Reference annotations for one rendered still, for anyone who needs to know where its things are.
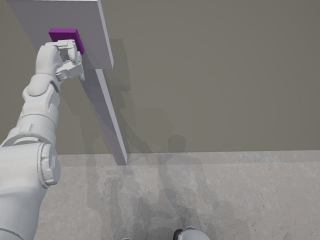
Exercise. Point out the robot right foot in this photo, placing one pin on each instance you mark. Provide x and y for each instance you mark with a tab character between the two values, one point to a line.
176	234

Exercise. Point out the robot right thigh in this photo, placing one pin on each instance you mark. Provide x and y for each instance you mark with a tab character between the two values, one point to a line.
192	234

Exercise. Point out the button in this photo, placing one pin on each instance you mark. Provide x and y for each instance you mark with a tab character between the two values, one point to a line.
57	34

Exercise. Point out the left robot hand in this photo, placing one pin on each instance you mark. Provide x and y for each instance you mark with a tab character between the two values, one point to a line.
49	61

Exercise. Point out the left robot forearm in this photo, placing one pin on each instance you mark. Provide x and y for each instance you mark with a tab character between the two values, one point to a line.
39	117

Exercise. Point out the panel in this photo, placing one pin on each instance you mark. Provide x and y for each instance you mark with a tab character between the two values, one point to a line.
37	17

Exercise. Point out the left robot upper arm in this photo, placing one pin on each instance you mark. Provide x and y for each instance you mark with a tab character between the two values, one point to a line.
26	173

